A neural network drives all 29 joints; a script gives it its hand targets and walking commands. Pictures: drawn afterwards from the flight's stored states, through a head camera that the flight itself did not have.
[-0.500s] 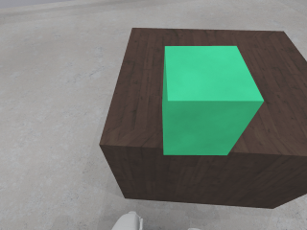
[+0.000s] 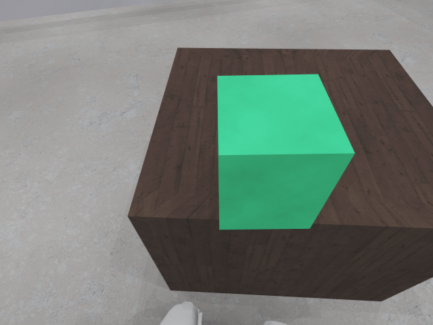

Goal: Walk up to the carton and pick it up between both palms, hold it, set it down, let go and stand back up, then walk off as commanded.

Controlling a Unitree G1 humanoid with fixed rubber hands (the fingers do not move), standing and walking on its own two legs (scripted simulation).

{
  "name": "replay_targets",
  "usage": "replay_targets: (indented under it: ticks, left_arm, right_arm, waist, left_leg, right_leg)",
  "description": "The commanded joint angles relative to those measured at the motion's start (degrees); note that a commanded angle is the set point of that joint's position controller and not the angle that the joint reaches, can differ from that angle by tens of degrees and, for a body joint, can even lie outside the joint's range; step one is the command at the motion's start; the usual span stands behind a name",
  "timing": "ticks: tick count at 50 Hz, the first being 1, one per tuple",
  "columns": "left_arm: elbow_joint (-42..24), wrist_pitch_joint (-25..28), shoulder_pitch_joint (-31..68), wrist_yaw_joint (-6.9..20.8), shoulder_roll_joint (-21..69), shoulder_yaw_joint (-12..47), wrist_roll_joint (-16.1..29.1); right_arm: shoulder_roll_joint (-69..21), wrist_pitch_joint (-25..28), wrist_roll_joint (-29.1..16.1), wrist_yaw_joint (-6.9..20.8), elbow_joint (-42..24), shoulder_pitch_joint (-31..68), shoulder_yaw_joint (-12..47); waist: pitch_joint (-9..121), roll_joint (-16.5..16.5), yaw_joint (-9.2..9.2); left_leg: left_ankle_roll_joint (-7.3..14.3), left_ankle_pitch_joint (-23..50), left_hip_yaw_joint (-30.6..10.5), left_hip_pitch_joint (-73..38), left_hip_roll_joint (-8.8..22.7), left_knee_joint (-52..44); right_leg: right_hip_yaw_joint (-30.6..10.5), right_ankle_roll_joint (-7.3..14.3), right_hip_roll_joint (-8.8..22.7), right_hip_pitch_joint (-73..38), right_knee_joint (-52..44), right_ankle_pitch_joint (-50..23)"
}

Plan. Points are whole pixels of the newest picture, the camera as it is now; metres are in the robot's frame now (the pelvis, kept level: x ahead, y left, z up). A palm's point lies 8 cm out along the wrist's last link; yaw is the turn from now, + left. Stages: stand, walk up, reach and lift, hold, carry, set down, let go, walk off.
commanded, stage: walk up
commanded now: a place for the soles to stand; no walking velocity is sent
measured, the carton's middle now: (265, 156) +0.43 -0.06 +0.06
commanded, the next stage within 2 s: none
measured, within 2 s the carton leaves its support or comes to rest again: neither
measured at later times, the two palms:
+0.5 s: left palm out of the picture +0.06 +0.32 -0.10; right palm out of the picture +0.09 -0.29 -0.10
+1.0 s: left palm out of the picture +0.09 +0.30 -0.11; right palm out of the picture +0.05 -0.37 -0.10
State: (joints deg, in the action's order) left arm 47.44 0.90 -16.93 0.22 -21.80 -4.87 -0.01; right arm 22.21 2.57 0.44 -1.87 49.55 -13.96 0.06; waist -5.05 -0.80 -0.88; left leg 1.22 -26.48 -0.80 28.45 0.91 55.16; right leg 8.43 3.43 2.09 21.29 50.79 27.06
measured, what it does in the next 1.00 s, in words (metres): steps on the spot: right foot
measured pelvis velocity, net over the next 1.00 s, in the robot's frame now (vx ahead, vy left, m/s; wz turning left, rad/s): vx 0.02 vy -0.04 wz -0.02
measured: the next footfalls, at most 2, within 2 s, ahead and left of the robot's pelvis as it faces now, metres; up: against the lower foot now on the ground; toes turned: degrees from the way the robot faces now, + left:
right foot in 1.00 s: +0.07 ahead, -0.14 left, +0.00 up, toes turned -10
left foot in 1.32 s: +0.15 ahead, +0.06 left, +0.00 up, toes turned +3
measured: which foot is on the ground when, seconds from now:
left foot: down 0.00-0.98, up 1.00-1.00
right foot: down 0.00-0.68, up 0.70-0.98, down 1.00-1.00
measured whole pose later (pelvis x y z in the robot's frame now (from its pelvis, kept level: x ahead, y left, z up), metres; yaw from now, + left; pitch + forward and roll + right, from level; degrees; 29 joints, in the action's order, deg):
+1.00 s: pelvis +0.02 -0.04 -0.01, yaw -1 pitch -3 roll +1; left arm 47.4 -1.8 -15.1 4.2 -26.1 -5.5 0.0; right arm 24.6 4.2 0.4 -4.0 51.1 -20.1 0.0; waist -3.7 -3.2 -1.0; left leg 0.3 -25.9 1.0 26.6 5.4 54.0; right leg 7.6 1.9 4.7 23.1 53.2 29.3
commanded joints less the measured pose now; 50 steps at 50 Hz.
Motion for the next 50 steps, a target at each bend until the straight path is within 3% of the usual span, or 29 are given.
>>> replay_targets:
  ticks: [1, 3, 4, 5, 6, 9, 11, 12, 15, 17, 21, 23, 25, 26, 27, 29, 31, 32, 33, 34, 35, 36, 41, 45, 46, 47, 48, 49, 50]
  left_arm:
    - [-3.1, 2.7, 4.0, -1.2, -16.0, -3.1, -1.6]
    - [-4.0, 2.2, 5.3, -1.1, -14.4, -2.6, -0.3]
    - [-4.3, 2.0, 4.5, -1.0, -12.7, -2.1, -0.6]
    - [-4.0, 1.5, 4.2, -0.8, -12.6, -2.2, -0.5]
    - [-3.2, 0.8, 4.9, -0.9, -11.9, -1.8, -0.4]
    - [-0.8, 1.6, 0.5, -0.3, -13.2, -2.8, -1.8]
    - [-0.4, 2.6, 1.4, -0.3, -17.1, -3.5, -1.6]
    - [-1.5, 2.8, 3.7, -0.3, -18.5, -4.1, -1.8]
    - [-1.9, 2.9, 6.1, -0.5, -17.8, -3.2, -1.8]
    - [-1.6, 2.7, 4.9, -0.8, -15.5, -2.8, -1.4]
    - [-3.3, 1.2, 6.4, -0.3, -12.3, -2.0, -0.4]
    - [-1.4, 1.3, 4.4, -0.3, -13.3, -2.7, -1.4]
    - [-0.8, 2.3, 1.7, -0.4, -15.4, -3.1, -1.8]
    - [-1.2, 2.8, 1.3, -0.4, -17.0, -3.2, -1.9]
    - [-4.5, 1.4, 0.2, 0.9, -19.1, -5.1, -3.8]
    - [-5.3, 0.5, 1.4, 1.5, -19.2, -5.6, -4.2]
    - [-7.4, -0.2, 6.6, 1.9, -17.0, -4.8, -3.6]
    - [-8.7, -0.9, 9.0, 2.3, -14.9, -3.7, -3.9]
    - [-9.3, -1.0, 8.3, 2.4, -10.9, -2.9, -3.4]
    - [-10.1, -1.4, 10.3, 2.2, -10.2, -2.4, -3.6]
    - [-10.4, -2.3, 9.8, 2.1, -15.8, -3.8, -4.1]
    - [-8.3, -2.7, 8.4, 2.4, -16.4, -4.1, -3.5]
    - [-6.3, -2.5, 5.1, 3.4, -15.4, -5.4, -3.0]
    - [-5.8, -2.2, 3.8, 4.3, -16.3, -5.7, -2.7]
    - [-4.0, -1.9, -1.6, 4.0, -15.8, -6.0, -2.3]
    - [-1.7, -1.5, -8.3, 3.8, -15.5, -6.7, -2.1]
    - [1.7, -0.9, -15.2, 3.0, -17.8, -7.5, -2.5]
    - [0.8, -0.1, -14.2, 1.3, -20.7, -6.5, -2.9]
    - [-2.4, 0.1, -8.0, 0.5, -20.2, -5.6, -3.0]
  right_arm:
    - [12.2, 2.5, -0.4, -0.8, -1.2, 0.0, -4.3]
    - [12.8, 3.0, 0.4, -1.1, -0.2, -4.3, -5.0]
    - [16.3, 3.2, 1.0, -1.3, -1.1, -4.2, -5.3]
    - [18.9, 3.2, 0.7, -1.6, -1.5, -1.6, -5.8]
    - [18.9, 3.1, 0.6, -1.4, -1.2, -0.6, -5.7]
    - [16.7, 2.2, 0.9, -1.4, -2.2, 5.7, -4.4]
    - [13.0, 1.7, 0.0, -0.6, -2.1, 6.5, -3.5]
    - [13.0, 1.3, 0.4, -1.0, -1.7, 5.1, -3.7]
    - [13.8, 1.9, 0.1, -0.7, -1.0, 3.3, -4.2]
    - [12.2, 2.4, -0.1, -0.3, -0.2, 0.6, -4.2]
    - [18.3, 3.1, 0.5, -0.5, -0.2, 0.1, -5.0]
    - [17.0, 2.4, 0.5, -1.1, -1.0, 2.4, -4.8]
    - [14.1, 1.7, 0.1, -0.8, -1.9, 7.8, -3.6]
    - [12.2, 1.1, 0.4, -0.8, -1.5, 6.7, -3.4]
    - [16.1, 1.7, 0.1, -2.1, -1.1, 3.7, -4.9]
    - [17.4, 2.5, 0.2, -2.0, 0.0, -0.2, -5.4]
    - [15.2, 3.9, -0.2, -1.8, 2.3, -8.4, -5.9]
    - [16.3, 4.3, 0.1, -2.0, 2.8, -12.7, -6.9]
    - [20.8, 4.4, 1.0, -2.7, 3.5, -18.2, -8.5]
    - [25.7, 4.4, 1.5, -3.3, 2.6, -18.2, -9.6]
    - [25.8, 4.3, 1.1, -3.9, 1.3, -13.8, -9.6]
    - [26.2, 4.2, 1.0, -4.3, 0.9, -12.3, -9.3]
    - [22.4, 4.4, 1.8, -3.7, 0.2, -7.2, -7.5]
    - [24.5, 3.7, 2.1, -3.5, -1.1, -3.7, -8.0]
    - [25.0, 3.5, 2.1, -3.2, -1.9, -0.1, -8.0]
    - [22.9, 3.1, 2.1, -3.0, -2.6, 4.9, -6.9]
    - [17.5, 2.3, 1.7, -2.9, -4.0, 6.2, -5.5]
    - [10.0, 2.2, 0.3, -3.1, -4.4, 5.0, -2.8]
    - [11.0, 2.0, -0.1, -3.4, -3.1, 2.4, -2.9]
  waist:
    - [5.6, -6.0, 0.77]
    - [9.8, -1.4, 3.09]
    - [12.9, 5.3, 2.5]
    - [12.9, 6.4, 2.15]
    - [10.5, 5.7, 2.14]
    - [6.2, 5.2, -1.64]
    - [4.5, -2.8, -1.16]
    - [2.2, -4.4, -0.62]
    - [3.5, -2.9, 0.78]
    - [5.2, -4.8, 1.59]
    - [11.8, 8.8, 1.91]
    - [7.4, 4.8, 0.68]
    - [4.8, -1.7, -1.96]
    - [5.4, -7.7, -1.36]
    - [3.6, -12.5, -3.12]
    - [-0.5, -10.5, -1.92]
    - [3.4, -8.8, 2.47]
    - [4.7, -3.3, 5.26]
    - [6.6, 7.7, 8.28]
    - [8.5, 13.3, 8.35]
    - [6.3, 2.6, 6.4]
    - [4.9, -1.4, 5.16]
    - [-1.5, 7.4, 2.27]
    - [-3.3, 7.5, 0.79]
    - [-0.5, 10.2, -3.14]
    - [1.2, 6.1, -7.39]
    - [1.1, -8.7, -10.57]
    - [-0.2, -21.0, -10.14]
    - [0.4, -10.9, -5.92]
  left_leg:
    - [1.8, 4.2, 2.5, -1.2, 1.9, -10.9]
    - [3.9, 21.2, 0.1, -15.6, 1.6, -17.3]
    - [7.9, 27.3, -14.1, -18.2, 9.8, -19.1]
    - [15.3, 23.3, -26.7, -15.3, 16.5, -21.7]
    - [17.8, 20.3, -28.1, -12.1, 18.2, -23.3]
    - [10.3, 9.1, -19.8, -0.5, 12.5, -19.6]
    - [2.0, 7.0, -3.1, 6.8, 1.5, -7.4]
    - [1.4, -2.5, 1.0, 7.9, 1.1, -3.2]
    - [2.1, 0.6, 1.2, 0.5, 2.9, -8.2]
    - [2.8, 17.6, -0.3, -6.9, 3.3, -14.1]
    - [13.4, 16.2, -22.2, -13.0, 14.2, -22.8]
    - [13.1, 10.4, -25.2, -5.1, 15.1, -22.4]
    - [5.4, 5.6, -10.6, 6.3, 6.9, -13.3]
    - [2.2, 4.7, -0.4, 10.2, 1.6, -5.7]
    - [1.9, -6.1, 5.5, 12.4, 0.0, 0.8]
    - [2.1, -9.2, 5.4, 10.3, 1.3, -1.3]
    - [3.2, 1.3, 6.0, -5.8, 1.2, -11.6]
    - [3.7, 5.8, 4.0, -18.7, 1.8, -16.2]
    - [7.1, -5.2, -13.8, -27.6, 9.3, -27.5]
    - [13.7, -14.2, -42.6, -27.4, 23.0, -37.7]
    - [15.7, -16.7, -45.6, -22.8, 26.9, -38.1]
    - [16.8, -17.0, -42.6, -19.1, 26.3, -37.0]
    - [12.0, -11.0, -25.8, -8.0, 17.9, -32.9]
    - [13.2, -17.7, -27.2, -1.3, 20.7, -33.3]
    - [11.2, -17.8, -21.9, 6.7, 18.5, -30.5]
    - [8.3, -13.7, -14.4, 12.9, 14.1, -19.8]
    - [3.5, -11.3, -1.0, 23.2, 5.1, 0.3]
    - [0.0, -11.1, 1.5, 30.7, -4.1, 16.9]
    - [0.3, -6.4, -2.4, 27.3, -2.6, 17.3]
  right_leg:
    - [-17.7, 4.4, 15.3, -9.0, -15.3, -43.6]
    - [-10.3, 0.5, 9.6, -2.7, -5.8, -41.4]
    - [-8.7, -2.3, 5.7, 3.2, 0.7, -30.7]
    - [-8.5, -3.9, 0.4, 4.6, 5.2, -14.9]
    - [-9.1, -4.0, 0.5, 4.6, 3.0, 0.7]
    - [-13.0, -0.1, 2.6, -3.0, -12.3, -2.1]
    - [-26.8, 4.8, 13.8, -6.9, -25.3, 2.3]
    - [-33.2, 5.7, 19.2, -6.7, -29.1, 0.8]
    - [-25.7, 7.0, 18.0, -4.6, -23.5, -16.6]
    - [-16.6, 1.6, 12.6, -3.6, -16.9, -28.3]
    - [-9.7, -2.5, 1.1, 3.2, -0.9, -4.3]
    - [-11.2, -2.2, 1.7, 0.4, -6.7, -1.5]
    - [-21.2, -0.3, 9.1, -6.6, -20.6, -3.0]
    - [-29.0, 2.4, 15.9, -11.6, -27.6, -0.6]
    - [-28.7, 7.3, 16.8, -10.7, -30.8, 3.2]
    - [-28.9, 9.6, 17.3, -8.5, -29.6, 2.6]
    - [-20.2, 9.7, 13.9, 1.6, -21.0, -0.7]
    - [-12.6, 5.9, 8.3, 11.8, -12.7, -0.5]
    - [-5.9, 1.6, 2.4, 20.4, 7.1, -5.3]
    - [-8.6, -2.0, -2.4, 29.4, 17.8, 7.2]
    - [-14.2, -2.3, 0.9, 27.0, 20.7, 7.9]
    - [-14.5, -2.3, 2.9, 26.0, 20.9, 7.5]
    - [-13.0, -2.0, 4.4, 17.5, 15.6, 2.2]
    - [-13.3, -1.4, 4.8, 9.9, 2.9, 7.6]
    - [-11.3, -1.1, 4.6, -1.3, -0.1, 1.7]
    - [-12.1, -0.5, 4.3, -11.0, -9.1, -0.9]
    - [-16.6, -1.2, 4.7, -21.3, -22.8, 9.1]
    - [-34.8, -1.7, 13.7, -18.6, -32.0, 8.4]
    - [-38.9, -1.1, 18.0, -16.8, -34.2, -6.7]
